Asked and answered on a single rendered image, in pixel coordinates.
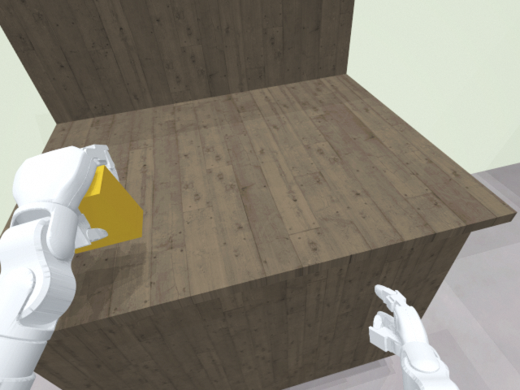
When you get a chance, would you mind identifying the left robot hand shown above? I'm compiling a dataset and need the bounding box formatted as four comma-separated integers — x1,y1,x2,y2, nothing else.
12,145,119,249

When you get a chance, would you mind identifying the left robot forearm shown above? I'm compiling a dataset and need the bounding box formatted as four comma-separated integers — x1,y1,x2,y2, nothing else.
0,202,79,390

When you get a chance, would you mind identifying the right robot forearm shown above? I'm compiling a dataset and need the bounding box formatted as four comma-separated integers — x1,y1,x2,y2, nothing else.
400,341,459,390

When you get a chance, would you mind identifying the right robot hand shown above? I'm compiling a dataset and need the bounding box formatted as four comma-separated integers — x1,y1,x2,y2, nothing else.
369,284,429,357

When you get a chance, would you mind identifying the sponge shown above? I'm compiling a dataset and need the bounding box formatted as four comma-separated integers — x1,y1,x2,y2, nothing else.
75,165,143,254

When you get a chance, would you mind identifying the table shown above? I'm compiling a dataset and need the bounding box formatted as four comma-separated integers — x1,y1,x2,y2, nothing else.
0,0,517,390

